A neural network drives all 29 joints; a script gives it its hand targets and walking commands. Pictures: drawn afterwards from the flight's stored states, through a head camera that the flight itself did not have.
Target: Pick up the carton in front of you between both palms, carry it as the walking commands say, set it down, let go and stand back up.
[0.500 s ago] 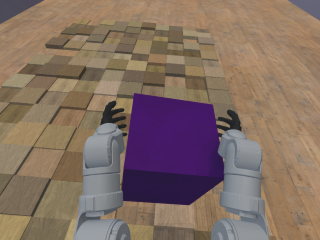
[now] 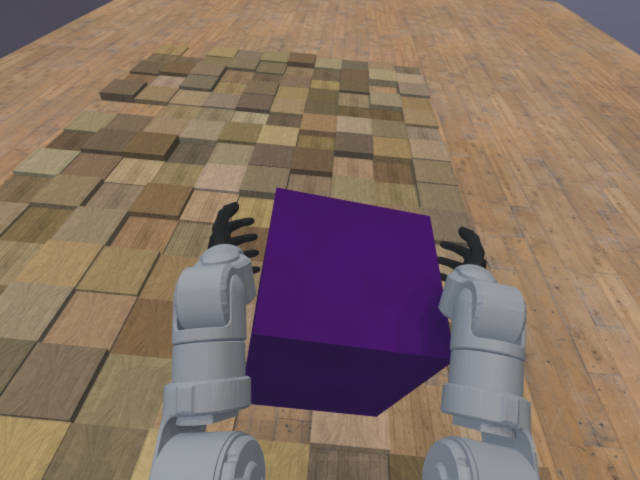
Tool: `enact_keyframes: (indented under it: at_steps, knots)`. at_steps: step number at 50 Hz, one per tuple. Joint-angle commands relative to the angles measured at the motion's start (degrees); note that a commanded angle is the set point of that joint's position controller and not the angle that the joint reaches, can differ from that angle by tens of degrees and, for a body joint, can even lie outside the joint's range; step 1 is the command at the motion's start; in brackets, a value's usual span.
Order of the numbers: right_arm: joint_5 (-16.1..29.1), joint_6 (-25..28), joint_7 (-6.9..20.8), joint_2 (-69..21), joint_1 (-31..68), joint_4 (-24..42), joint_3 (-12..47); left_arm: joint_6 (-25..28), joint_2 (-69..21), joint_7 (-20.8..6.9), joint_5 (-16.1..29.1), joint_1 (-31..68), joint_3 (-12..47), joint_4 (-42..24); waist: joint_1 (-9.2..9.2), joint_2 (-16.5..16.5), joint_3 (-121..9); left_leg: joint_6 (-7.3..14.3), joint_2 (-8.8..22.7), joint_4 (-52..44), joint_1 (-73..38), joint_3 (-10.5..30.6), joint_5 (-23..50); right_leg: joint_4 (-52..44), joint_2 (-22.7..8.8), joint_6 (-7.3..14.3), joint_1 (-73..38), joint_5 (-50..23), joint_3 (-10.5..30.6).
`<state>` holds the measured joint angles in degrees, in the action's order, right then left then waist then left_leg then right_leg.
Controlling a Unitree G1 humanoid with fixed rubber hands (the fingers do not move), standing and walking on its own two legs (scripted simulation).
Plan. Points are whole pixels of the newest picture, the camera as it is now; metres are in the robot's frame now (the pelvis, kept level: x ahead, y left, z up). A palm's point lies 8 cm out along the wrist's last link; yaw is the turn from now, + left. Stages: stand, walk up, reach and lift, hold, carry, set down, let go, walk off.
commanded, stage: carry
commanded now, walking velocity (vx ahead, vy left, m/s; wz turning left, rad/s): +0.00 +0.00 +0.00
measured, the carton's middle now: (331, 313) +0.34 +0.00 +0.03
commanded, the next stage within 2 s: none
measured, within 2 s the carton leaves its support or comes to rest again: neither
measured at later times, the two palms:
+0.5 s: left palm (207, 279) +0.30 +0.15 +0.13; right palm (460, 297) +0.30 -0.14 +0.13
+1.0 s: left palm (198, 280) +0.29 +0.16 +0.13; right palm (453, 297) +0.30 -0.13 +0.13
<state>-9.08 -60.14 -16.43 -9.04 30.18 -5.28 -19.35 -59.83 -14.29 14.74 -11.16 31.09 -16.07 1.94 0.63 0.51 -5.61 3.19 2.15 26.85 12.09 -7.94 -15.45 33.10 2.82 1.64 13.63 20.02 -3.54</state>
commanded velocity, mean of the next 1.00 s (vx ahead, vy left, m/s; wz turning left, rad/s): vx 0.00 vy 0.00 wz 0.00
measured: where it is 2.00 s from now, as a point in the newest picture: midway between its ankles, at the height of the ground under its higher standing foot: outside the picture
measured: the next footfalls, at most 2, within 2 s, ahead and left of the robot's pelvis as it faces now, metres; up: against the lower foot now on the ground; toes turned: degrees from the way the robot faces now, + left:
none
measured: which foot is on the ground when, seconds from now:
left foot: down 0.00-1.00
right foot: down 0.00-1.00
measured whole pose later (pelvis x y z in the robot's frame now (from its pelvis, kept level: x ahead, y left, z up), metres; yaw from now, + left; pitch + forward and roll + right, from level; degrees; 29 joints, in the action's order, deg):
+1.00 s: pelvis -0.03 +0.02 +0.00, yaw +0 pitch +1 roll -3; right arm -9.2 -60.6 -16.5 -9.4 31.5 -5.2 -18.8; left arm -60.9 -13.8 14.7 -11.4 31.3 -16.2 0.0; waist 0.4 0.0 -4.6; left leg 4.9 0.8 25.1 14.6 -8.3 -11.8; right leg 32.7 1.4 0.1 16.7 16.8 -3.4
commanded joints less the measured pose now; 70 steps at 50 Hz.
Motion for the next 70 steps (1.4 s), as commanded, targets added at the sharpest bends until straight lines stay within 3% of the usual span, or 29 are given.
enact_keyframes:
  at_steps: [1, 3, 4, 7, 13, 16, 19, 22, 23, 24, 26, 29, 30, 31, 32, 35, 36, 37, 43, 44, 47, 53, 56, 57, 60, 63, 67, 68, 70]
  knots:
    - [15.17, -0.14, 8.68, -46.58, 36.97, 0.54, 31.56, -1.03, -46.72, -4.08, 12.13, 31.23, 30.71, 4.01, -0.58, 2.93, -13.54, -1.55, 7.92, -2.91, -8.4, 6.35, 22.6, -4.98, -6.67, 1.3, 1.63, -11.72, 5.45]
    - [15.37, -0.6, 8.77, -48.27, 35.99, -1.25, 30.88, -0.91, -44.74, -3.97, 12.46, 31.15, 29.13, 2.92, -0.22, -1.62, -15.68, -0.23, 7.81, -2.95, -9.24, 7.04, 23.32, -4.49, -7.0, 1.28, 1.27, -11.08, 5.57]
    - [14.98, -0.37, 8.75, -47.51, 38.29, 1.25, 31.85, -1.37, -46.47, -4.35, 11.63, 29.83, 29.16, 4.54, -0.51, 1.6, -14.38, -1.79, 8.45, -4.32, -9.04, 7.54, 18.72, -6.12, -7.43, 1.24, 2.17, -10.81, 6.37]
    - [15.95, -0.02, 8.99, -49.3, 39.92, 0.0, 32.69, -1.31, -45.98, -4.31, 11.51, 28.47, 28.07, 6.46, -0.73, -1.18, -12.58, -0.38, 7.27, -7.39, -4.47, 8.59, 5.59, -7.4, -7.37, 1.77, 0.95, -8.33, 7.28]
    - [15.13, 0.1, 8.98, -49.26, 36.55, 0.42, 32.83, -0.98, -49.19, -5.0, 15.7, 34.62, 32.35, 3.13, -0.76, 0.82, -15.64, -1.56, 8.31, -4.77, -8.88, 7.98, 17.29, -5.82, -7.42, 1.8, 1.03, -11.06, 5.46]
    - [16.72, 0.52, 9.4, -48.85, 38.6, 2.85, 33.71, -1.11, -48.98, -4.92, 15.36, 32.14, 32.55, 3.15, -0.89, 2.75, -18.66, -0.33, 8.46, -4.69, -8.81, 8.13, 14.28, -5.13, -7.12, 2.23, -0.58, -10.77, 5.62]
    - [17.13, -0.57, 9.8, -48.54, 35.92, 1.11, 33.48, -1.54, -47.14, -4.64, 13.64, 31.14, 31.95, 2.36, -0.91, 3.8, -16.15, -2.93, 9.1, -6.82, -10.44, 8.68, 14.23, -5.79, -6.36, 1.44, 2.05, -7.89, 5.67]
    - [15.25, -0.55, 9.27, -47.65, 38.05, 0.88, 31.44, -1.67, -45.6, -4.42, 12.02, 28.49, 30.26, 5.23, -1.0, 0.36, -15.14, -0.68, 9.52, -8.58, -5.71, 9.65, 10.34, -4.86, -7.02, 1.94, 2.1, -8.12, 6.17]
    - [15.34, -0.47, 9.48, -47.11, 35.96, 1.95, 31.07, -1.59, -49.05, -4.96, 15.48, 32.71, 33.19, 1.95, -0.56, 2.61, -16.46, -0.77, 9.27, -6.62, -7.49, 8.68, 11.92, -6.54, -7.54, 2.11, 0.89, -10.2, 6.6]
    - [16.5, -0.34, 9.4, -49.28, 39.94, 4.44, 35.04, -1.31, -48.25, -5.16, 14.66, 31.79, 32.66, 0.47, -0.92, -0.98, -17.35, 0.04, 8.34, -6.3, -6.71, 8.5, 13.81, -5.05, -7.44, 1.38, -0.66, -11.08, 6.43]
    - [16.93, 0.32, 9.17, -49.33, 40.0, 4.92, 35.73, -1.13, -48.71, -4.91, 15.73, 33.58, 33.71, 0.33, -0.97, 0.64, -18.05, 0.62, 8.27, -6.06, -7.53, 8.4, 14.08, -5.07, -7.55, 1.75, -0.76, -10.26, 6.09]
    - [15.55, -0.57, 8.58, -46.73, 35.25, 3.0, 33.99, -1.39, -47.85, -4.38, 14.81, 30.95, 32.8, 2.42, -0.78, -0.44, -17.91, -2.13, 9.4, -3.56, -8.83, 8.4, 24.25, -4.33, -7.64, 1.24, 1.23, -11.81, 5.45]
    - [16.83, -0.26, 9.05, -49.23, 38.74, 4.93, 34.91, -1.46, -45.73, -4.36, 13.02, 30.77, 30.62, 1.63, -1.21, -0.24, -18.82, -1.05, 9.28, -4.84, -8.79, 8.91, 23.53, -3.67, -6.99, 1.79, 0.48, -12.52, 5.52]
    - [17.19, -0.33, 8.96, -47.74, 38.12, 2.62, 33.19, -1.57, -47.47, -4.15, 14.18, 31.22, 31.96, 2.47, -0.82, 3.89, -17.95, -0.82, 8.99, -3.34, -9.72, 6.94, 28.26, -2.68, -7.1, 1.97, 1.82, -12.66, 5.27]
    - [15.99, -0.9, 8.81, -47.44, 35.18, 1.02, 32.43, -1.2, -46.47, -4.09, 14.17, 30.84, 31.01, 1.04, -0.85, 0.0, -18.14, -0.04, 8.88, -3.35, -8.05, 8.15, 22.7, -5.72, -8.01, 1.91, 0.16, -13.08, 6.39]
    - [15.91, -0.13, 9.22, -48.58, 38.56, 4.67, 33.4, -1.55, -47.87, -4.84, 14.12, 30.47, 32.68, 2.07, -1.08, 0.7, -18.86, -1.52, 8.49, -4.35, -8.69, 8.48, 21.35, -4.37, -7.3, 1.04, 0.55, -11.43, 5.66]
    - [16.78, -0.6, 9.56, -48.61, 38.8, 3.09, 33.29, -1.54, -48.73, -4.76, 14.15, 30.63, 32.2, 2.15, -0.71, 4.13, -18.32, -1.3, 8.14, -3.81, -9.97, 7.55, 21.1, -4.6, -7.77, 1.92, 1.79, -12.75, 6.77]
    - [15.87, -0.62, 9.46, -47.29, 39.47, 1.96, 33.38, -1.55, -46.84, -4.79, 12.74, 30.03, 31.6, 3.7, -0.93, 1.05, -16.61, -0.69, 7.98, -4.11, -7.76, 7.82, 21.51, -3.87, -7.68, 1.69, 1.36, -13.48, 5.59]
    - [15.94, -0.49, 9.19, -46.92, 35.71, 1.72, 31.88, -1.78, -46.7, -4.71, 14.64, 32.63, 32.21, 1.44, -1.15, 0.7, -18.3, -2.26, 10.29, -3.74, -10.88, 9.75, 31.17, -1.53, -6.21, 0.45, 1.11, -10.33, 4.4]
    - [14.8, -0.15, 9.06, -46.26, 39.34, 3.03, 32.59, -1.92, -46.07, -4.86, 12.74, 30.29, 31.64, 5.08, -0.93, 5.46, -16.46, -2.14, 10.32, -4.05, -10.55, 7.74, 30.7, -2.1, -7.22, 1.03, 4.53, -9.96, 5.16]
    - [15.89, -0.42, 8.61, -48.38, 39.53, 3.04, 34.07, -1.56, -47.6, -4.8, 13.96, 32.4, 31.3, 2.13, -0.85, -2.43, -16.5, -0.36, 9.6, -5.51, -6.1, 9.46, 19.66, -4.1, -7.09, 0.66, -0.66, -10.08, 5.3]
    - [16.03, -0.86, 8.74, -48.74, 36.44, 1.43, 32.41, -1.1, -46.54, -4.41, 15.21, 33.48, 32.34, -0.76, -0.82, 4.1, -16.95, -0.83, 7.93, -5.44, -8.44, 6.93, 16.93, -3.57, -7.6, 1.77, 2.06, -11.17, 6.02]
    - [16.4, -0.62, 9.1, -48.53, 38.34, 3.45, 33.08, -1.28, -47.66, -4.27, 14.66, 33.34, 31.65, 1.49, -0.59, -2.23, -16.26, -0.68, 8.34, -5.29, -7.98, 8.25, 20.85, -4.57, -7.93, 1.23, 2.15, -12.69, 6.14]
    - [15.57, -0.84, 9.11, -47.5, 37.22, 2.21, 32.85, -1.49, -47.84, -4.45, 14.98, 33.06, 32.46, 1.37, -0.78, 0.95, -17.35, -1.28, 8.55, -4.47, -6.72, 7.48, 17.04, -5.05, -8.32, 1.75, 0.97, -11.06, 6.31]
    - [14.31, -1.08, 9.0, -48.08, 34.24, -2.59, 31.14, -1.73, -44.27, -4.55, 13.68, 32.27, 31.26, 2.18, -1.76, 1.21, -15.94, -1.32, 9.58, -6.87, -4.94, 10.14, 10.51, -6.4, -7.93, 1.91, 0.2, -9.02, 6.28]
    - [15.16, -0.62, 8.74, -47.98, 40.39, 2.31, 33.13, -1.52, -46.07, -4.87, 12.29, 32.17, 29.92, 3.69, -0.78, -2.25, -17.82, -0.07, 7.49, -5.37, -6.4, 8.03, 10.7, -6.25, -9.39, 1.66, 0.33, -10.84, 6.77]
    - [16.04, -0.24, 9.03, -46.41, 40.07, 1.01, 32.01, -2.11, -47.31, -4.5, 12.55, 30.88, 29.37, 7.65, -0.6, 5.21, -15.03, -3.05, 8.51, -7.43, -5.72, 9.21, 14.3, -5.07, -7.66, 1.92, 1.9, -8.58, 6.4]
    - [17.03, -0.59, 9.15, -48.8, 39.81, 0.93, 33.36, -1.29, -47.9, -4.45, 13.56, 33.36, 29.36, 4.53, -0.8, 2.07, -15.32, -2.67, 8.99, -8.12, -5.74, 9.8, 13.73, -4.6, -6.93, 1.56, 2.37, -7.72, 6.0]
    - [14.69, -0.51, 8.33, -46.55, 38.12, -2.24, 30.05, -1.56, -45.92, -4.41, 13.11, 33.43, 30.17, 5.05, -1.14, 4.14, -12.54, -1.57, 9.04, -10.01, -5.4, 9.75, 12.5, -4.79, -7.04, 1.17, 4.1, -7.88, 5.58]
